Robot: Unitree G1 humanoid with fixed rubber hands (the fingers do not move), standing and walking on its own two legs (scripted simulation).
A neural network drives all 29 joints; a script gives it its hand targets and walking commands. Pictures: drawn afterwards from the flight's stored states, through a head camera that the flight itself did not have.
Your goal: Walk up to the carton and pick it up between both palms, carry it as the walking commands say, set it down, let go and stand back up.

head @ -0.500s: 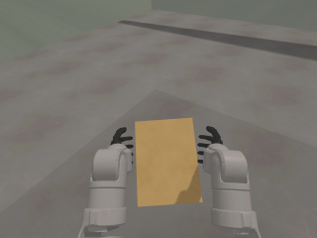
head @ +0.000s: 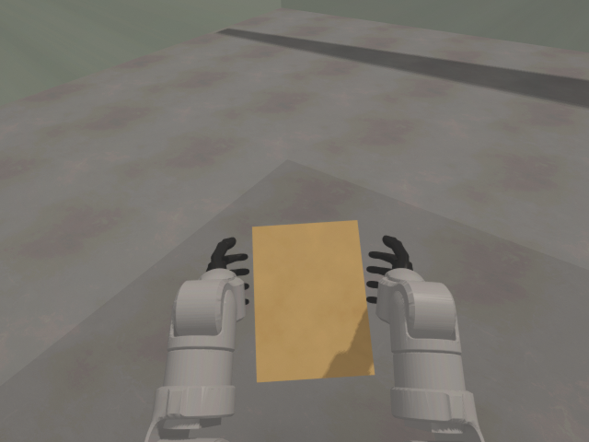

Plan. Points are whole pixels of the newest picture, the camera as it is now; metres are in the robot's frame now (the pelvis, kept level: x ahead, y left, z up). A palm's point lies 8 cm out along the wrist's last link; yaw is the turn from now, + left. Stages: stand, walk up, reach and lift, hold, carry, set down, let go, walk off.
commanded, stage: carry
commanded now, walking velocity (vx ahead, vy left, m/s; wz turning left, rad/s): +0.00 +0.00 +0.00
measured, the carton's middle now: (308, 300) +0.37 +0.00 +0.00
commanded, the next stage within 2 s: none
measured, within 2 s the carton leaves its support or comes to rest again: neither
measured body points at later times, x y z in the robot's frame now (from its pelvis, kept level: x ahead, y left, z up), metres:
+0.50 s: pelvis +0.00 +0.00 +0.00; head +0.00 +0.00 +0.45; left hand +0.33 +0.12 +0.07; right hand +0.33 -0.12 +0.08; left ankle +0.11 +0.07 -0.72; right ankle +0.00 -0.11 -0.72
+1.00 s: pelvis +0.01 +0.00 +0.00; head +0.02 +0.01 +0.45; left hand +0.34 +0.12 +0.06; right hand +0.34 -0.12 +0.07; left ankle +0.11 +0.07 -0.72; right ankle +0.00 -0.11 -0.72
